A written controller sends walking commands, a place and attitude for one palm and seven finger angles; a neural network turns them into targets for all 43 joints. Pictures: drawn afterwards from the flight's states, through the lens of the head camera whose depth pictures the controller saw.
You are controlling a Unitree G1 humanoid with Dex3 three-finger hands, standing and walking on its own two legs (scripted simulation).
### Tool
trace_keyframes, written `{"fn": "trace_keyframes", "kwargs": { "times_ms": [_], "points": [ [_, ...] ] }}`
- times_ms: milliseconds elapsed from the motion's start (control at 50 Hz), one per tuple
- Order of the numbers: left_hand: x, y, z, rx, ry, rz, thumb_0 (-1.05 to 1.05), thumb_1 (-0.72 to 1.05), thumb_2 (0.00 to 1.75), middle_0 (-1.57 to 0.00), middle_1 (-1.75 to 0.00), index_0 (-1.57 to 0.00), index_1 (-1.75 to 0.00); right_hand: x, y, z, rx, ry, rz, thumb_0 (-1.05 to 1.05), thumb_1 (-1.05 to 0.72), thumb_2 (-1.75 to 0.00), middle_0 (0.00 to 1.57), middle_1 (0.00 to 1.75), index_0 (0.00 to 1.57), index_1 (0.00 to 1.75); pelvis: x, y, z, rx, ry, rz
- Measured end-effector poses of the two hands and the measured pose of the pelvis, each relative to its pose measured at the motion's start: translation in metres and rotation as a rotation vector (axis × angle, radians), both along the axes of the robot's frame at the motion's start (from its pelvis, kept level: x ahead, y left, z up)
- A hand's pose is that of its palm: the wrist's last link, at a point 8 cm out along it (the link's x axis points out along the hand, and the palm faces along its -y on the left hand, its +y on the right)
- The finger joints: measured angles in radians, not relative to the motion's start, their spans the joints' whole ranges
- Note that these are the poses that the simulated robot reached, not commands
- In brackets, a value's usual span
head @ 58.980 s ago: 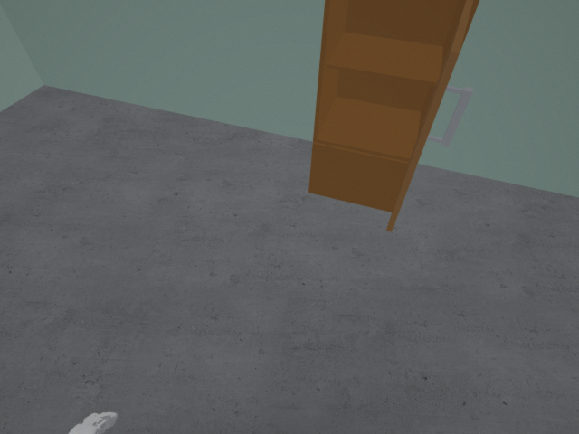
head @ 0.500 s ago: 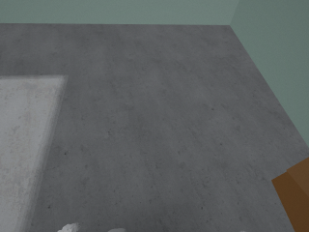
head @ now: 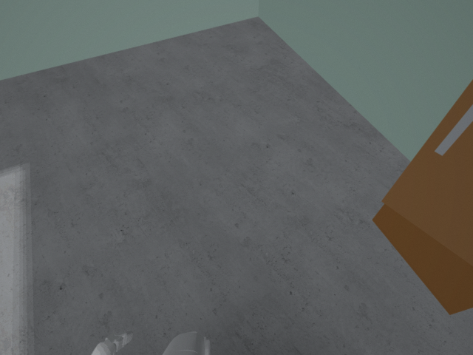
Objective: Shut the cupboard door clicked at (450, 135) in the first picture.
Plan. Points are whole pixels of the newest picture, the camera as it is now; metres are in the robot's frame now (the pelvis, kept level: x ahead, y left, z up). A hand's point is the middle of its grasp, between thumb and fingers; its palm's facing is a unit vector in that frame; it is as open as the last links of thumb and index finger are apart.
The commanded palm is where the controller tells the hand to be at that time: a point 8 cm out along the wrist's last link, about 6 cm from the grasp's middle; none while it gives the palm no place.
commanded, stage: turn to face it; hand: left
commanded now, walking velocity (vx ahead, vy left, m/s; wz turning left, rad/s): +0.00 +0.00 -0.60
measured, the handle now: (463, 124) +0.59 -0.49 +0.00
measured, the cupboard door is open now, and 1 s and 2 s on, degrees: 18 18 18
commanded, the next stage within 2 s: take the last steps up to it in 1.24 s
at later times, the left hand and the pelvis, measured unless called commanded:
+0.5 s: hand (159, 321) +0.19 +0.17 -0.15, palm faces -0.30 -0.92 -0.24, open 7.4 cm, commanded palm none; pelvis +0.02 +0.00 +0.00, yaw -18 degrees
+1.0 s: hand (177, 299) +0.24 +0.14 -0.17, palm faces -0.51 -0.83 -0.20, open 7.4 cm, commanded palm none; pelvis +0.05 +0.01 +0.00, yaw -34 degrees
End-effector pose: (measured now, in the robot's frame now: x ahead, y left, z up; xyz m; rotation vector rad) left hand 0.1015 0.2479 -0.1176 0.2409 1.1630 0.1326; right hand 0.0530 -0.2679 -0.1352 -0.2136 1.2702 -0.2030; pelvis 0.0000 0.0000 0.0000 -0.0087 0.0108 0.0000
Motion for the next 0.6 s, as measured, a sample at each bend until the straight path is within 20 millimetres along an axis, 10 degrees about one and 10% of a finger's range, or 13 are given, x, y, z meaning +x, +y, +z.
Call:
{"fn": "trace_keyframes", "kwargs": {
  "times_ms": [200, 380, 600],
  "points": [
    [0.013, 0.016, -0.028, -0.060, 0.073, -0.054, 0.01, 0.90, 0.89, -0.20, -0.30, -0.21, -0.30, 0.020, 0.022, 0.020, -0.057, -0.123, -0.040, 0.01, -0.91, -0.90, 0.20, 0.30, 0.20, 0.30, 0.013, 0.024, -0.006, -0.001, 0.023, -0.118],
    [0.061, 0.008, -0.012, -0.056, 0.056, -0.175, 0.01, 0.91, 0.89, -0.20, -0.30, -0.20, -0.30, -0.024, 0.034, 0.028, -0.033, -0.060, -0.145, 0.01, -0.91, -0.90, 0.21, 0.30, 0.20, 0.30, 0.017, 0.020, 0.008, -0.030, 0.005, -0.231],
    [0.108, -0.053, 0.001, 0.014, -0.041, -0.357, 0.01, 0.90, 0.89, -0.20, -0.30, -0.20, -0.30, -0.083, -0.008, -0.012, 0.011, 0.018, -0.349, 0.01, -0.91, -0.90, 0.21, 0.30, 0.20, 0.30, 0.017, -0.008, -0.008, -0.006, -0.007, -0.353]
  ]
}}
